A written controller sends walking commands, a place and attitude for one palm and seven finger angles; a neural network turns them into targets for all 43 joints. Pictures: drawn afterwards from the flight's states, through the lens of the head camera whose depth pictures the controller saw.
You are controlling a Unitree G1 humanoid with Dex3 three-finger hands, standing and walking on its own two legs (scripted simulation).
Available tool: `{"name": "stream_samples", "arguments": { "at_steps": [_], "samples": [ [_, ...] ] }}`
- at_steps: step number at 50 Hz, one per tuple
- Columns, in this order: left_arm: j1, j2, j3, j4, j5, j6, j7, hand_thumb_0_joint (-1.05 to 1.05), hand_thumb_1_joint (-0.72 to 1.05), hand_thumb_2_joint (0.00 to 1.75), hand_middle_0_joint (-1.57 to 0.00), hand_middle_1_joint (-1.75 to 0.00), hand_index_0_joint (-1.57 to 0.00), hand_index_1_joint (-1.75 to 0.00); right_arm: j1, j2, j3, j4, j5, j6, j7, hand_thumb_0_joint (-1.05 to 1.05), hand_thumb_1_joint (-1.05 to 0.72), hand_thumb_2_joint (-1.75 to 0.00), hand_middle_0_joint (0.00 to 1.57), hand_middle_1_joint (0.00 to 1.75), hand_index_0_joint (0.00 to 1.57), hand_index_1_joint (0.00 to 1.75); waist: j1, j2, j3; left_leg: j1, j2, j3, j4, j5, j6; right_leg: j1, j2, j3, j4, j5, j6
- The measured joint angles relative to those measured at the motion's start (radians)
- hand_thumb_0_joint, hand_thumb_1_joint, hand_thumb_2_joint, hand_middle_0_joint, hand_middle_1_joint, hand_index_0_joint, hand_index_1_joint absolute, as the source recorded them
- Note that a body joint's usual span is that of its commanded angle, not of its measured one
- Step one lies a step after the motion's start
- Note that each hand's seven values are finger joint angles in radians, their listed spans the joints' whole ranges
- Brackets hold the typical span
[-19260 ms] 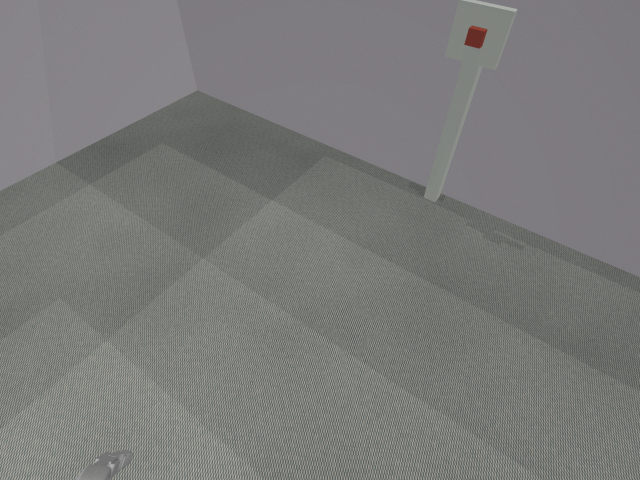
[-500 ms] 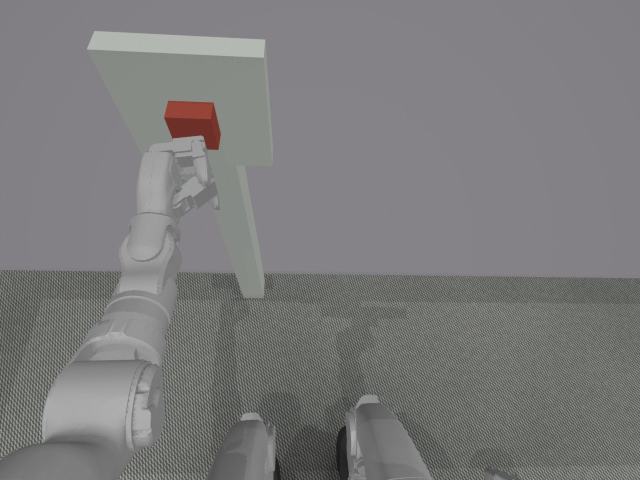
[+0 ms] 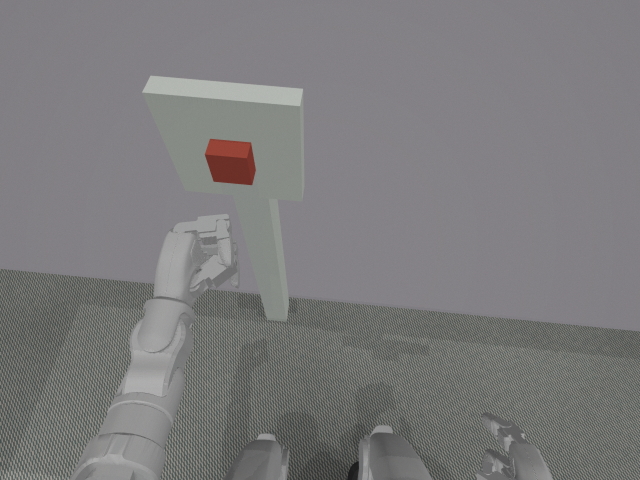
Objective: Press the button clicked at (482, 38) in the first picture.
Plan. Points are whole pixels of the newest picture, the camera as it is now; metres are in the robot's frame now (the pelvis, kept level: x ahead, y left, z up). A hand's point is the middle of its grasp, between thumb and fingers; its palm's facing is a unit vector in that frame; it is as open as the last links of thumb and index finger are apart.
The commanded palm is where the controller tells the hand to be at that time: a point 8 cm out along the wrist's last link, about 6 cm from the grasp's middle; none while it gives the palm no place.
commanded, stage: draw the hand back to the body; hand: left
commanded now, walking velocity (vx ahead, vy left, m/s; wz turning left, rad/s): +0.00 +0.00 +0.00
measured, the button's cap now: (232, 160) +0.50 +0.14 +0.07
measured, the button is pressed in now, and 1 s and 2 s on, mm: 0 0 0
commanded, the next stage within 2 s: step back with the hand held close in 1.50 s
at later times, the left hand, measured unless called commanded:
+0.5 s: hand (174, 293) +0.29 +0.15 +0.12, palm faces -0.08 -1.00 -0.04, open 3.1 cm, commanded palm +0.26 +0.21 +0.13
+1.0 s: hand out of the picture +0.23 +0.23 +0.21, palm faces +0.32 -0.89 -0.32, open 3.1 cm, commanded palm +0.18 +0.27 +0.23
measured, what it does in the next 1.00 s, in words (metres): rises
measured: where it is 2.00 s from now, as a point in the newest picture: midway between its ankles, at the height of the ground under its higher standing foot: outside the picture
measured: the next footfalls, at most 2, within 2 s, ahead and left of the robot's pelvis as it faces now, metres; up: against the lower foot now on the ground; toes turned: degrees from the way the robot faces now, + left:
none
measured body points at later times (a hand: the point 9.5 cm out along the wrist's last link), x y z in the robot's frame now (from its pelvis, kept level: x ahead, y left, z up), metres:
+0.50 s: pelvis +0.00 +0.00 +0.04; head +0.03 -0.01 +0.49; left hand +0.29 +0.21 +0.12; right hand +0.15 -0.25 -0.04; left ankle -0.01 +0.11 -0.65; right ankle +0.03 -0.11 -0.65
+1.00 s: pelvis +0.02 +0.01 +0.08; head +0.01 -0.01 +0.53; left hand +0.21 +0.27 +0.23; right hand +0.21 -0.20 +0.00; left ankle -0.01 +0.11 -0.65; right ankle +0.03 -0.11 -0.65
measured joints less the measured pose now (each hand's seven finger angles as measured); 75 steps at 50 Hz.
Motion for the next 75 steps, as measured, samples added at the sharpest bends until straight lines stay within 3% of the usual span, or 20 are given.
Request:
{"name": "stream_samples", "arguments": {
  "at_steps": [6,16,27,30,33,37,42,49,65,75],
  "samples": [
    [-0.01,0.0,0.005,-0.044,-0.001,0.048,-0.01,0.02,0.9,0.9,-1.31,-1.5,-1.3,-1.5,-0.026,0.007,0.006,-0.004,0.005,0.002,-0.008,0.01,-0.9,-0.89,0.2,0.3,0.2,0.3,-0.002,0.003,0.01,0.004,0.002,0.006,0.008,0.001,-0.001,0.0,0.002,0.005,0.011,0.002,-0.003],
    [0.213,0.039,0.03,-0.255,-0.06,0.155,-0.033,0.02,0.9,0.9,-1.3,-1.5,-1.3,-1.5,0.059,0.008,0.035,-0.045,0.035,0.013,-0.028,0.01,-0.9,-0.89,0.2,0.3,0.2,0.3,0.014,0.03,0.004,0.206,0.002,0.012,-0.156,0.059,-0.001,0.197,0.006,0.015,-0.14,0.052,0.0],
    [0.376,0.073,0.047,-0.433,-0.103,0.223,-0.091,0.02,0.9,0.9,-1.3,-1.5,-1.3,-1.5,0.043,-0.018,0.037,-0.073,0.048,-0.049,-0.058,0.01,-0.9,-0.89,0.2,0.3,0.2,0.3,0.014,0.022,0.031,0.342,0.009,0.0,-0.242,0.091,-0.004,0.343,0.014,0.004,-0.239,0.087,-0.003],
    [0.437,0.104,0.033,-0.538,-0.024,0.282,0.013,0.02,0.89,0.9,-1.31,-1.5,-1.3,-1.5,0.037,-0.005,0.033,-0.074,0.044,-0.051,-0.079,0.01,-0.9,-0.89,0.2,0.3,0.2,0.3,0.027,0.013,0.033,0.4,0.007,0.009,-0.29,0.105,-0.004,0.394,0.013,0.014,-0.276,0.097,-0.001],
    [0.505,0.111,0.025,-0.631,0.023,0.335,0.105,0.02,0.89,0.9,-1.3,-1.5,-1.3,-1.5,0.031,0.004,0.034,-0.077,0.039,-0.053,-0.094,0.01,-0.9,-0.89,0.2,0.3,0.2,0.3,0.035,0.021,0.041,0.462,0.005,0.008,-0.346,0.125,-0.001,0.457,0.011,0.014,-0.33,0.114,0.002],
    [0.579,0.11,0.022,-0.709,0.055,0.385,0.172,0.02,0.89,0.9,-1.3,-1.5,-1.3,-1.5,0.022,0.011,0.044,-0.067,0.03,-0.056,-0.105,0.01,-0.9,-0.89,0.2,0.3,0.2,0.3,0.051,0.032,0.058,0.543,0.001,0.008,-0.416,0.149,0.004,0.538,0.009,0.015,-0.397,0.135,0.007],
    [0.635,0.113,0.037,-0.773,0.073,0.426,0.212,0.02,0.89,0.9,-1.31,-1.5,-1.3,-1.5,0.013,0.022,0.058,-0.038,0.022,-0.071,-0.111,0.01,-0.9,-0.89,0.2,0.3,0.2,0.3,0.07,0.037,0.08,0.631,-0.004,0.005,-0.489,0.174,0.007,0.626,0.006,0.014,-0.467,0.156,0.011],
    [0.691,0.128,0.096,-0.878,0.078,0.435,0.231,0.02,0.89,0.9,-1.31,-1.5,-1.3,-1.5,0.007,0.03,0.068,0.003,0.011,-0.109,-0.101,0.01,-0.9,-0.89,0.21,0.3,0.2,0.3,0.086,0.046,0.099,0.725,-0.007,0.003,-0.573,0.203,0.01,0.722,0.004,0.013,-0.549,0.182,0.016],
    [0.804,0.172,0.259,-1.029,0.073,0.38,0.225,0.02,0.89,0.9,-1.31,-1.5,-1.3,-1.5,0.001,0.023,0.043,0.05,0.005,-0.15,-0.077,0.02,-0.9,-0.89,0.21,0.3,0.2,0.3,0.109,0.061,0.118,0.817,-0.002,0.014,-0.662,0.242,0.009,0.809,0.01,0.025,-0.636,0.225,0.017],
    [0.788,0.131,0.223,-0.988,0.08,0.382,0.227,0.02,0.89,0.9,-1.31,-1.5,-1.3,-1.5,-0.003,0.023,0.035,0.064,0.003,-0.151,-0.082,0.02,-0.9,-0.89,0.21,0.3,0.2,0.3,0.106,0.053,0.142,0.824,-0.001,0.015,-0.673,0.262,0.004,0.812,0.011,0.025,-0.639,0.24,0.01]
  ]
}}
